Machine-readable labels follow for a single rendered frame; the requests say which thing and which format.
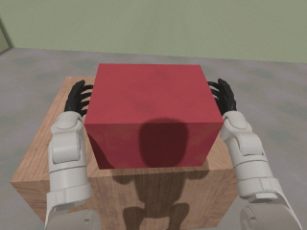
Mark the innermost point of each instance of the pedestal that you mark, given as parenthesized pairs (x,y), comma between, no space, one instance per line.
(166,198)

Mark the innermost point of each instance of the robot left hand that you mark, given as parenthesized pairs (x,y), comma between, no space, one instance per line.
(74,102)

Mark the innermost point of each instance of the robot right forearm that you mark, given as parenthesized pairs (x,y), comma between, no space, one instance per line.
(254,175)

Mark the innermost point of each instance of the right robot upper arm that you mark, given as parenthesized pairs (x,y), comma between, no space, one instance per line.
(268,217)

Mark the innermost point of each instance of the robot right hand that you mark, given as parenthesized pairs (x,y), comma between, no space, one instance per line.
(225,101)

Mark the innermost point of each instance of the robot left forearm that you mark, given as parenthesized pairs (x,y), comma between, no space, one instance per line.
(67,163)

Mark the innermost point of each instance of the carton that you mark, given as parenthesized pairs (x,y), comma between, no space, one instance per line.
(143,116)

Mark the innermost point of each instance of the left robot upper arm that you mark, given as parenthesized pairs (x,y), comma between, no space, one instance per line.
(86,219)

